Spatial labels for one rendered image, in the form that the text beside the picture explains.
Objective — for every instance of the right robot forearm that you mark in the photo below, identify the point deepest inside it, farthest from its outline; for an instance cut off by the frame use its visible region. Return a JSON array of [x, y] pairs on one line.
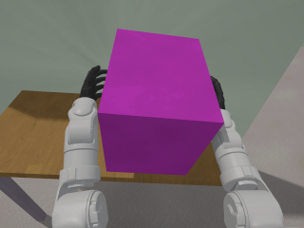
[[236, 170]]

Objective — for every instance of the left robot forearm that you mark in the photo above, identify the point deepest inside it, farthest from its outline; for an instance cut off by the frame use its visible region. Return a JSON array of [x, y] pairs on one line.
[[81, 149]]

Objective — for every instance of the robot right upper arm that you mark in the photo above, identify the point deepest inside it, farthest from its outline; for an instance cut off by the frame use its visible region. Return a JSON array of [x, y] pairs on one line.
[[252, 209]]

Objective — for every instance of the robot left upper arm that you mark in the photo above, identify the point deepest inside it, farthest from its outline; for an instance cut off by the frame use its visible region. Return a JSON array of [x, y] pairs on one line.
[[83, 209]]

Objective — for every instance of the table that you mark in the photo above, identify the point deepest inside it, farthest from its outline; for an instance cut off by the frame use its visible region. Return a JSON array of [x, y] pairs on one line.
[[32, 144]]

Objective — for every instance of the left robot hand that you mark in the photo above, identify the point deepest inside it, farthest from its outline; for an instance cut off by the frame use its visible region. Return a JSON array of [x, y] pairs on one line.
[[89, 87]]

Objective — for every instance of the right robot hand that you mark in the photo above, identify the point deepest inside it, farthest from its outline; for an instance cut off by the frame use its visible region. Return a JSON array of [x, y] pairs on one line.
[[219, 92]]

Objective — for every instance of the carton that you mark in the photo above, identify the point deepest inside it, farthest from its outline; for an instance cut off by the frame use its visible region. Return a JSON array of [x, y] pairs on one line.
[[159, 109]]

